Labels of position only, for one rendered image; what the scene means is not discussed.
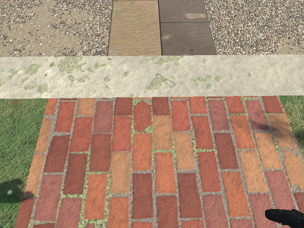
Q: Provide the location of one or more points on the right robot hand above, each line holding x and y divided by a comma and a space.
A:
293, 218

